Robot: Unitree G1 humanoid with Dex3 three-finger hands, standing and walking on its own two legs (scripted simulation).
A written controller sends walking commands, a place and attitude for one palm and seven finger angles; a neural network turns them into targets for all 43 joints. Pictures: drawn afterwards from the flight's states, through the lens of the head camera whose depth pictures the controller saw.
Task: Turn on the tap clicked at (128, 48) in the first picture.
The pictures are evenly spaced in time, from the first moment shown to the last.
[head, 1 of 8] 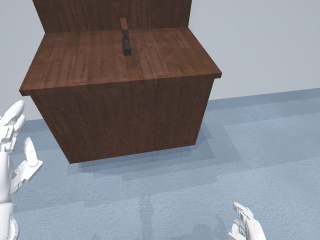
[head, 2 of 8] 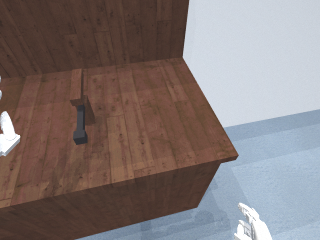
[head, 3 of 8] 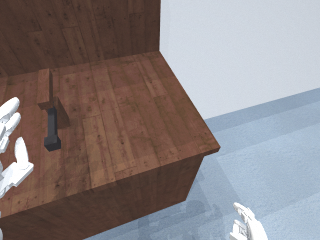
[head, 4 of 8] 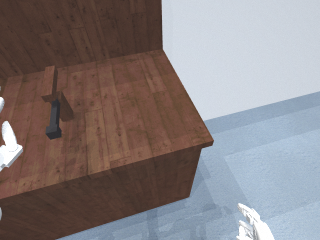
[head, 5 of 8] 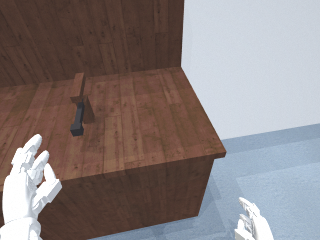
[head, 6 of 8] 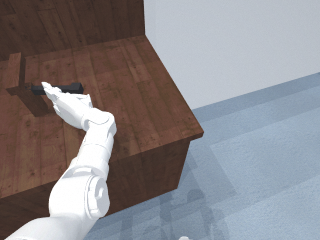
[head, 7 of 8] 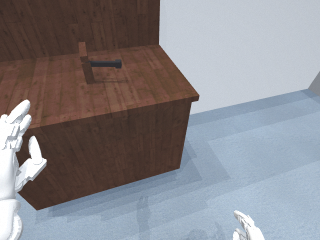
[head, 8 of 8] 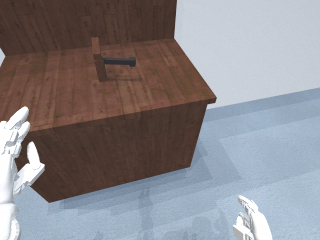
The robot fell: no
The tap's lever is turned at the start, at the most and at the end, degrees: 0 73 73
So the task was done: yes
